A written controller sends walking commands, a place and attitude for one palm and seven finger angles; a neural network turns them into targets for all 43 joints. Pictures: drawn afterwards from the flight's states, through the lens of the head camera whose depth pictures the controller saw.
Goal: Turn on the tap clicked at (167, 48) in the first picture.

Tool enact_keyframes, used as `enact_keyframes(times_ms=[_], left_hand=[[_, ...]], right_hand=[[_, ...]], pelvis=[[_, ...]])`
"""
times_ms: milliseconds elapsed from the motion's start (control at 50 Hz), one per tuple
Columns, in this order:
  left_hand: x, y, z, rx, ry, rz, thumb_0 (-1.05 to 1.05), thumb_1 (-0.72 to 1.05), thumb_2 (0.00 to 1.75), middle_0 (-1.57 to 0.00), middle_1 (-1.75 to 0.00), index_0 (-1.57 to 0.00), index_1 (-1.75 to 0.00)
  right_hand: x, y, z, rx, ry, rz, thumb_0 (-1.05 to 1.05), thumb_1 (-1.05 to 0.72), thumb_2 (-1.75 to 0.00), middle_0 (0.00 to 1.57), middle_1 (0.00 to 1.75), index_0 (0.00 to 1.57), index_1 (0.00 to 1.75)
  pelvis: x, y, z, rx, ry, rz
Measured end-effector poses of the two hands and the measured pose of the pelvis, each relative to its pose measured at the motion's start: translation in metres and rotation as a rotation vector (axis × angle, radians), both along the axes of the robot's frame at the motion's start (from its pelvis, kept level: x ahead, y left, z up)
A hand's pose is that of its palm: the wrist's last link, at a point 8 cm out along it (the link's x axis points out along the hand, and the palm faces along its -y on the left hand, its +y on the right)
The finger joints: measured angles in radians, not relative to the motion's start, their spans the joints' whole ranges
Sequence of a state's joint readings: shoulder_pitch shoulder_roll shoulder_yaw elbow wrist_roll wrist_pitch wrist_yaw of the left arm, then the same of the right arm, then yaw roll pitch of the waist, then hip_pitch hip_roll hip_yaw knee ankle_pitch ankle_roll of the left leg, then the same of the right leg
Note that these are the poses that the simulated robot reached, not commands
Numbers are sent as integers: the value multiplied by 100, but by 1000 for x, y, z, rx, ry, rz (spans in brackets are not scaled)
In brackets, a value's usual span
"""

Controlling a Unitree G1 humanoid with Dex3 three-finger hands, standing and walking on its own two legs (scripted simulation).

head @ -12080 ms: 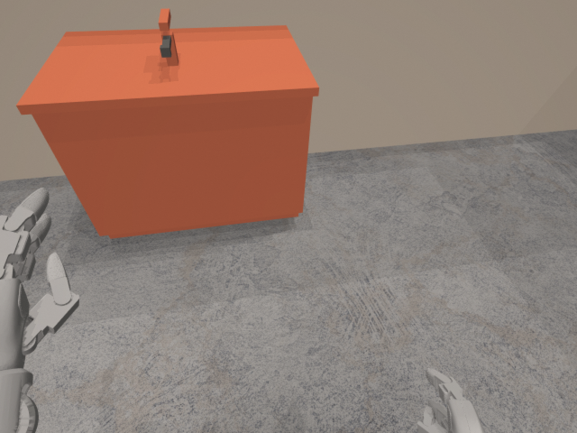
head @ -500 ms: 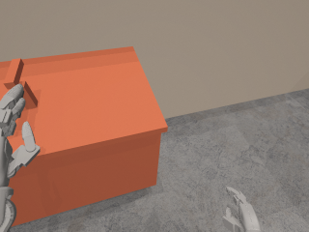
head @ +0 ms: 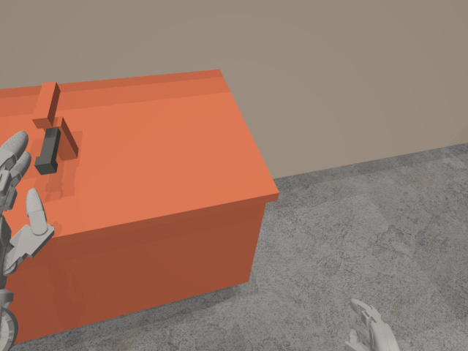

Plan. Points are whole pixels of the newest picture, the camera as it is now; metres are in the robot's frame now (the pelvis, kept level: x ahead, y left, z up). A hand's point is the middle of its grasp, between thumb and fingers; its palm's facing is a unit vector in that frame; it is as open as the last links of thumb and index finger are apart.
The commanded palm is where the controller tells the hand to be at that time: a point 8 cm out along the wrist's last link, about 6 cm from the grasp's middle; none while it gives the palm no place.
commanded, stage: shuffle to correct the standing spot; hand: left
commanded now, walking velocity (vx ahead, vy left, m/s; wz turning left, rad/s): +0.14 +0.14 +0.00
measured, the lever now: (46, 164) +0.42 +0.41 +0.05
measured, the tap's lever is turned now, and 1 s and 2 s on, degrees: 0 0 0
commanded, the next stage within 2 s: come to a stop and stand still in 0.80 s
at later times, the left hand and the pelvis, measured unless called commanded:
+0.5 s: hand out of the picture +0.21 +0.35 +0.17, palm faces +0.47 -0.79 -0.40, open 7.4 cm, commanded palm +0.17 +0.36 +0.19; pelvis +0.01 +0.08 +0.00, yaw +0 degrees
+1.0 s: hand out of the picture +0.27 +0.41 +0.16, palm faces +0.44 -0.80 -0.40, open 7.4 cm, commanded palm +0.22 +0.43 +0.19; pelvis +0.06 +0.15 +0.00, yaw +1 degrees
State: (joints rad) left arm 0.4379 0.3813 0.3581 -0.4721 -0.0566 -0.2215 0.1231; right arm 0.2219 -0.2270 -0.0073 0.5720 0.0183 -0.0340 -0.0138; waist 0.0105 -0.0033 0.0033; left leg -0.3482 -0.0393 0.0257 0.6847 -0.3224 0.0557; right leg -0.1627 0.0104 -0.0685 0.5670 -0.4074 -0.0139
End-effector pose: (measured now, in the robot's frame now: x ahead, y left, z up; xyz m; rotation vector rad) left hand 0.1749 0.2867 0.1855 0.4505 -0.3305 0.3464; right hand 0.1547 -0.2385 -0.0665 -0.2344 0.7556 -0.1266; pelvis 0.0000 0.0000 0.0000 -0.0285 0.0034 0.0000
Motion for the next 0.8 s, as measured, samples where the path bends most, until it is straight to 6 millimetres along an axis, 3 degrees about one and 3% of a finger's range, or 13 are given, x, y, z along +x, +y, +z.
enact_keyframes(times_ms=[100, 200, 340, 400, 460, 540, 600, 700, 800], left_hand=[[16, 22, -9, -18, 30, -7, 2, 89, 90, -20, -30, -21, -31], [22, 27, 10, 56, 51, -81, 2, 89, 90, -20, -30, -21, -31], [8, 50, 32, 173, 84, -60, 2, 89, 90, -21, -30, -21, -31], [-8, 70, 25, 192, 64, 7, 1, 89, 90, -21, -30, -21, -31], [-14, 90, 9, 105, 57, 85, 1, 89, 90, -21, -30, -21, -31], [-1, 98, -11, -68, 18, 102, 2, 89, 90, -20, -30, -21, -31], [18, 97, -15, -95, -32, 23, 2, 89, 90, -20, -30, -21, -31], [42, 104, 10, 69, -67, -41, 2, 89, 90, -21, -30, -21, -31], [37, 113, 33, 177, -66, -15, 2, 89, 90, -21, -30, -21, -31]], right_hand=[[-5, 25, -4, -5, 17, -14, 1, -91, -90, 20, 30, 20, 30], [-9, 55, -1, 42, 31, -10, 1, -91, -90, 20, 30, 20, 30], [3, 77, -9, 69, 30, 27, 1, -90, -90, 20, 30, 20, 30], [15, 81, -24, 44, 44, 74, 1, -90, -90, 20, 30, 20, 30], [20, 86, -21, 35, 61, 68, 1, -90, -90, 20, 30, 20, 30], [25, 96, -3, -26, 0, 62, 1, -91, -90, 20, 30, 20, 30], [33, 104, -1, -65, -95, 30, 1, -90, -90, 20, 30, 20, 30], [31, 128, -5, 25, -112, -27, 1, -91, -90, 20, 30, 20, 30], [26, 141, -28, 93, -12, -5, 1, -90, -90, 20, 30, 20, 30]], pelvis=[[2, 25, 0, 25, -15, -11], [6, 41, 10, 19, -1, 2], [13, 60, 11, 26, 8, 43], [7, 68, -4, 19, -16, 51], [8, 73, -3, 38, -17, 17], [16, 88, 0, 72, -16, 8], [19, 109, -12, 60, -32, 7], [24, 112, -11, 72, -43, 13], [34, 118, -10, 22, -41, 56]])
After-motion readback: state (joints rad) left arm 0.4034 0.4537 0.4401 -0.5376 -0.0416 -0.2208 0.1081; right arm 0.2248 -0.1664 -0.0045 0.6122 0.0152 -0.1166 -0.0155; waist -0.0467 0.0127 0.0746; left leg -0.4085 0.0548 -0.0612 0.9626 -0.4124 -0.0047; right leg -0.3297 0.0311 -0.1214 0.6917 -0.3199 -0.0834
